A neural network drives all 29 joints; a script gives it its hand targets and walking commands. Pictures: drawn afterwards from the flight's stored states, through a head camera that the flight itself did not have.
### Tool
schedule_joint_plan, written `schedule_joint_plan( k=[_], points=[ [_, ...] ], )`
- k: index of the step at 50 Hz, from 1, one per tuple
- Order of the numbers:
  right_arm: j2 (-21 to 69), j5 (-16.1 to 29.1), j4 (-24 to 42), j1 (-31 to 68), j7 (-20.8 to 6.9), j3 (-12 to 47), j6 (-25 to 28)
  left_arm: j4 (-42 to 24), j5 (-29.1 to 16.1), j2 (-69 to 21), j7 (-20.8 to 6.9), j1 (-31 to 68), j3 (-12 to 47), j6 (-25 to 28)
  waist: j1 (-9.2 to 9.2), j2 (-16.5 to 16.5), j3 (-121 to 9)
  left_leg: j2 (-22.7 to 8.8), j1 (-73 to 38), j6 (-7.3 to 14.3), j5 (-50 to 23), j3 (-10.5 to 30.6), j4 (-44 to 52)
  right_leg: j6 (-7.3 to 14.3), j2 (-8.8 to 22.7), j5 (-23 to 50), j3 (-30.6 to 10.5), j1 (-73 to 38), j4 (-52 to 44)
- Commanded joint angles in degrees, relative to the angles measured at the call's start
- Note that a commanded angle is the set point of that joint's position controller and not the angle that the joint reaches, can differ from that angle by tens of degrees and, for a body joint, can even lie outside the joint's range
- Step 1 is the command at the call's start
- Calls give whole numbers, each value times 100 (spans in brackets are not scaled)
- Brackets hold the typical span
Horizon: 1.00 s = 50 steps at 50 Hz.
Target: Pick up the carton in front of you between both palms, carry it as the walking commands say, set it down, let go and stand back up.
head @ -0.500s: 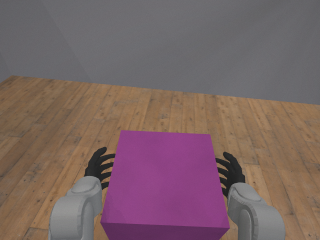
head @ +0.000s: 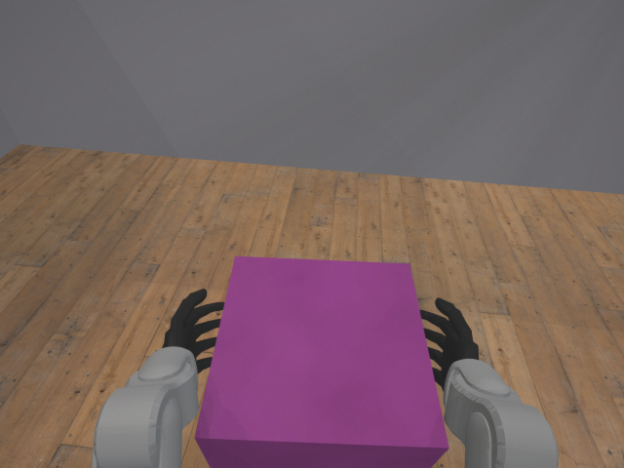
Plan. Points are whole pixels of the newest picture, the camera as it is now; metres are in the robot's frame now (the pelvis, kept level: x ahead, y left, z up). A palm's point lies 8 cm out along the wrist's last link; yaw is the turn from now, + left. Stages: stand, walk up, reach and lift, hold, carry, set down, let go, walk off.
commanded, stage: carry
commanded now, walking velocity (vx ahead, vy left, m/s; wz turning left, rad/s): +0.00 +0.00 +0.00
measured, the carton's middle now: (316, 386) +0.24 +0.00 +0.02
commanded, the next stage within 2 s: hold in 1.40 s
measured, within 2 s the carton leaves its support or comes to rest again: neither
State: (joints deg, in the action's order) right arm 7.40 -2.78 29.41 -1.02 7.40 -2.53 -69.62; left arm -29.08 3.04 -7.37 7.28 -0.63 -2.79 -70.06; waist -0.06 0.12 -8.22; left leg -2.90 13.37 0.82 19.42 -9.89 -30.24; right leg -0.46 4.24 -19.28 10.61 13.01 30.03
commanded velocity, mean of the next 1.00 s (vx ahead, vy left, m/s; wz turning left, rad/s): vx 0.00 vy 0.00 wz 0.00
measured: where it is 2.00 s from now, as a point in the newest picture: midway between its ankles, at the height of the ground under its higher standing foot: outside the picture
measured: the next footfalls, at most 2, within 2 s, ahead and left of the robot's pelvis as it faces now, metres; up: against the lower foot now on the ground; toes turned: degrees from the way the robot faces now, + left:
none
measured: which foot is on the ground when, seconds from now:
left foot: down 0.00-1.00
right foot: down 0.00-1.00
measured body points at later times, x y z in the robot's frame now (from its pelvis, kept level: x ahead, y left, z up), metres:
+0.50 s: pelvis -0.04 +0.00 +0.00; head -0.07 +0.00 +0.45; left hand +0.22 +0.15 +0.07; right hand +0.22 -0.15 +0.07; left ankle -0.04 +0.10 -0.73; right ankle -0.04 -0.11 -0.73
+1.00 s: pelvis -0.05 +0.00 +0.00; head -0.06 +0.00 +0.45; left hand +0.25 +0.15 +0.03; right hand +0.25 -0.15 +0.03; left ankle -0.04 +0.10 -0.73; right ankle -0.04 -0.11 -0.73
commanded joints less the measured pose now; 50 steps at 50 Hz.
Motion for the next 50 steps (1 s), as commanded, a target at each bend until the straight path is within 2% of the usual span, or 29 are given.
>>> schedule_joint_plan(
  k=[1, 8, 16, 21, 29, 42, 46, 50],
  points=[
    [4204, 1467, 449, 2146, -595, 3477, 25, -516, -1494, -4193, -603, 2177, 3494, 52, -7, 15, -706, -696, -292, 20, -2571, 588, 391, 40, 577, 2266, -522, -357, -331],
    [4168, 1430, 327, 2140, -613, 3441, -18, -396, -1436, -4147, -613, 2139, 3449, 8, -4, 3, -533, -674, -173, 42, -1946, 618, 593, 72, 577, 1749, -579, -238, -539],
    [4091, 1224, -221, 2323, -894, 3395, 236, 133, -1251, -4080, -897, 2318, 3447, 263, 1, -1, -466, -654, -78, 71, -1494, 645, 706, 99, 558, 1332, -618, -83, -659],
    [3979, 1001, -702, 2485, -1029, 3211, 640, 609, -1105, -3993, -1052, 2547, 3299, 680, 7, -2, -505, -655, -44, 90, -1254, 651, 753, 125, 558, 1140, -638, -14, -690],
    [3967, 642, -1540, 2629, -1226, 2864, 1417, 1476, -744, -3956, -1239, 2689, 2925, 1458, 4, -8, -677, -662, -31, 80, -1253, 650, 741, 129, 566, 1167, -645, -39, -663],
    [4239, 151, -3428, 3438, -1628, 2171, 3069, 3341, -213, -4221, -1621, 3455, 2229, 3120, 7, -9, -882, -650, -100, 62, -1301, 663, 698, 125, 565, 1222, -654, -88, -620],
    [4675, 176, -3665, 3711, -1759, 2313, 3394, 3566, -272, -4659, -1769, 3787, 2397, 3451, 4, -4, -1001, -652, -173, 64, -1396, 662, 658, 122, 557, 1307, -648, -143, -584],
    [5044, 316, -3501, 3685, -1834, 2590, 3327, 3391, -410, -5022, -1846, 3781, 2673, 3380, -1, 8, -1139, -663, -253, 65, -1639, 648, 579, 108, 562, 1501, -634, -221, -520]
  ],
)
